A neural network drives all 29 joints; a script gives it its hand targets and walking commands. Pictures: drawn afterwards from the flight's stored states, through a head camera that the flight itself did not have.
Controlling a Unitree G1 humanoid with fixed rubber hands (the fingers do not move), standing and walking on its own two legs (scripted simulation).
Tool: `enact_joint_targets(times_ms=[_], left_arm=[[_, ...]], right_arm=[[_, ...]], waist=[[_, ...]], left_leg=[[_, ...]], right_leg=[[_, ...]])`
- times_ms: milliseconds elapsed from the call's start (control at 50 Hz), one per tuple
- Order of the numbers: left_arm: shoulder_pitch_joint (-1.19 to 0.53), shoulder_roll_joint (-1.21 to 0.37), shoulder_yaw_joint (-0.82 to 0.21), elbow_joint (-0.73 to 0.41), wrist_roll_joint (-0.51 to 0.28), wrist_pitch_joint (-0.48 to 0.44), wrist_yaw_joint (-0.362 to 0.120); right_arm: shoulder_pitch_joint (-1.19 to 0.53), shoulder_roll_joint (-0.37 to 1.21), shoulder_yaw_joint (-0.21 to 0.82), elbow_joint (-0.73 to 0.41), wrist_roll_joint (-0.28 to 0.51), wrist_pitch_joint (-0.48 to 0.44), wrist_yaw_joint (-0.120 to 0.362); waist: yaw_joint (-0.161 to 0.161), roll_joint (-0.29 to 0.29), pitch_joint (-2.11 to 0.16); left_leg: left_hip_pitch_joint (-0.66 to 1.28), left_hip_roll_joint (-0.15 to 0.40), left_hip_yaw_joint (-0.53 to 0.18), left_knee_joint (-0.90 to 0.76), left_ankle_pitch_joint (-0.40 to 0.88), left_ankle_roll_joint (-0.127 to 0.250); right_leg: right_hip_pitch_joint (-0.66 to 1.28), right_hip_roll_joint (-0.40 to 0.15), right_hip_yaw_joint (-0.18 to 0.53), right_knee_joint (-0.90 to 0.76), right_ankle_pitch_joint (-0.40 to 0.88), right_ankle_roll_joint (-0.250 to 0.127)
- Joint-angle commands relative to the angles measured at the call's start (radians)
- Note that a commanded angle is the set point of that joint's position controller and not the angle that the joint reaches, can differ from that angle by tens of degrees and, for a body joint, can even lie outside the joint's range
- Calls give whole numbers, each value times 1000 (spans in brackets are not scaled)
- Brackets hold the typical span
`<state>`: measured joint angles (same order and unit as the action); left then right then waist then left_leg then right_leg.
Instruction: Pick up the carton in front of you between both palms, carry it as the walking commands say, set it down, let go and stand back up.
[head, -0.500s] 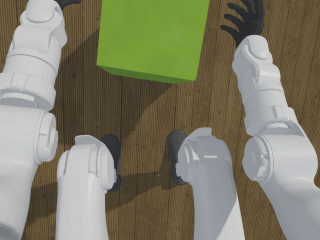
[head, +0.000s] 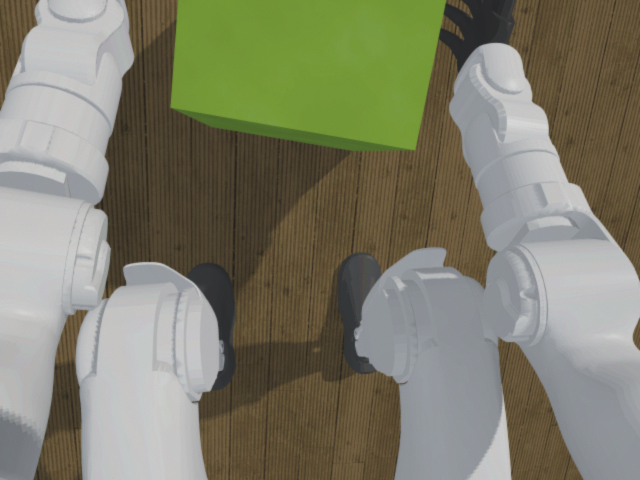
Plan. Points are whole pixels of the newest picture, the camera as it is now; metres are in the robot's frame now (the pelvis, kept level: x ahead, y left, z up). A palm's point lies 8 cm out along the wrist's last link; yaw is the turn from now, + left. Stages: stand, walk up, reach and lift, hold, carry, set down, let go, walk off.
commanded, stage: reach and lift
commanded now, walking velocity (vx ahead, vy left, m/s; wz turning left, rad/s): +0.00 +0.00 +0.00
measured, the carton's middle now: (302, 43) +0.53 -0.01 -0.24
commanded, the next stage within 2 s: none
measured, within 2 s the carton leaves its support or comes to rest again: leaves its support in 0.54 s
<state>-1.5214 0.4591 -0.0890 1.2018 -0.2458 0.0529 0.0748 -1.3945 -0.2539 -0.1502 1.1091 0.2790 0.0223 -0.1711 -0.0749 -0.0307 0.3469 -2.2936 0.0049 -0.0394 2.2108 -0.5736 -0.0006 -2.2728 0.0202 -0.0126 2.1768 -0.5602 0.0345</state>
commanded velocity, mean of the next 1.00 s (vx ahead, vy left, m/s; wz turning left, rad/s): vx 0.00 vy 0.00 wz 0.00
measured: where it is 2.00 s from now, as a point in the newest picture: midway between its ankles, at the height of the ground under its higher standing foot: (291, 339)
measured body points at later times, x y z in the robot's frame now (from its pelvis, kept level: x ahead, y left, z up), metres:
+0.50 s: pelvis -0.01 +0.00 -0.01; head +0.36 +0.03 +0.24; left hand +0.58 +0.14 -0.18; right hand +0.54 -0.16 -0.17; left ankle +0.11 +0.12 -0.33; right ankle +0.12 -0.12 -0.33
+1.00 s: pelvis -0.01 -0.01 +0.08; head +0.26 +0.03 +0.44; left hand +0.52 +0.16 +0.01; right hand +0.50 -0.14 +0.01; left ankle +0.11 +0.12 -0.33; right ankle +0.12 -0.13 -0.33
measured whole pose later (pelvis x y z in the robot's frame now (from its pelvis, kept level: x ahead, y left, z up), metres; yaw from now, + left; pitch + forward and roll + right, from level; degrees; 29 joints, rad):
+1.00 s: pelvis -0.01 -0.01 +0.08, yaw +4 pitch +42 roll -2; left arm -1.20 0.10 0.40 0.90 0.22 0.34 0.04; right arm -1.07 0.04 -0.58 0.70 -0.21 0.35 -0.07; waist -0.05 0.02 -0.12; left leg -2.15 -0.06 -0.06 1.89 -0.48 -0.02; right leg -2.11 0.04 0.02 1.89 -0.52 0.05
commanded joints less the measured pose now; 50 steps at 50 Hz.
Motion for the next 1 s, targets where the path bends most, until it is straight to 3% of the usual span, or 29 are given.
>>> enact_joint_targets(times_ms=[0, 220, 280, 320, 360, 420, 500, 580, 600, 620, 640, 660, 740, 860, 980], left_arm=[[-245, 55, 31, -43, 17, -17, -6], [-358, -50, 9, -32, 37, -34, 4], [-472, -402, -59, -41, 52, -23, -54], [-537, -699, -77, -35, 73, 4, -125], [-498, -862, -34, -52, 115, 30, -181], [-476, -991, 1, -95, 141, 61, -231], [-509, -1114, -49, -243, 102, 78, -251], [-571, -1222, -144, -489, 53, 105, -241], [-573, -1245, -162, -542, 51, 120, -238], [-545, -1282, -166, -579, 47, 131, -230], [-547, -1298, -182, -599, 64, 145, -226], [-512, -1325, -179, -609, 76, 165, -223], [-324, -1413, -109, -520, 155, 234, -225], [-217, -1435, 87, -290, 295, 280, -263], [-220, -1413, 173, -281, 365, 280, -268]], right_arm=[[-169, -105, -44, -62, -44, -21, 3], [-274, 40, 3, -62, -40, -25, 10], [-437, 357, 72, -104, -47, -12, 79], [-561, 627, 104, -127, -73, 18, 157], [-607, 774, 97, -150, -119, 56, 220], [-606, 897, 93, -198, -136, 92, 276], [-610, 1030, 141, -292, -83, 121, 304], [-595, 1134, 217, -418, -39, 166, 309], [-592, 1148, 232, -459, -38, 181, 312], [-602, 1152, 247, -496, -39, 183, 313], [-594, 1179, 267, -527, -56, 207, 313], [-586, 1184, 277, -566, -67, 224, 317], [-552, 1199, 286, -611, -136, 267, 326], [-401, 1185, 84, -410, -337, 317, 336], [-403, 1225, 48, -391, -377, 327, 354]], waist=[[-39, 132, -1143], [-9, 107, -1134], [5, 124, -1121], [11, 130, -1074], [16, 123, -1039], [13, 119, -1069], [5, 133, -1298], [-3, 180, -1654], [-5, 191, -1733], [21, 194, -1805], [-9, 177, -1815], [3, 190, -1823], [11, 147, -1701], [-34, 134, -1319], [-2, 108, -1361]], left_leg=[[612, -24, 11, -171, 302, -13], [604, -41, 17, -202, 250, -3], [606, -58, 20, -202, 258, 5], [570, -78, 26, -193, 233, 12], [561, -94, 41, -183, 221, 19], [569, -105, 58, -173, 246, 23], [663, -110, 77, -159, 346, 22], [872, -122, 91, -155, 509, 9], [930, -126, 91, -158, 545, 6], [879, -138, 107, -163, 507, 8], [940, -136, 97, -189, 515, 7], [978, -142, 95, -199, 545, 1], [890, -155, 98, -282, 440, -4], [626, -166, 92, -443, 128, -5], [695, -171, 98, -543, 115, 5]], right_leg=[[500, 18, -49, -169, 335, 29], [576, 40, -41, -179, 302, 23], [550, 65, -50, -169, 289, 21], [522, 82, -51, -155, 263, 19], [491, 95, -63, -142, 236, 15], [492, 103, -78, -135, 253, 7], [566, 111, -94, -118, 367, 1], [652, 121, -108, -120, 495, 2], [650, 125, -113, -126, 509, 3], [720, 128, -109, -109, 526, -3], [662, 132, -120, -152, 494, 8], [632, 132, -118, -174, 483, 9], [583, 141, -118, -259, 364, 14], [528, 143, -91, -411, 129, -15], [608, 144, -78, -508, 115, -15]])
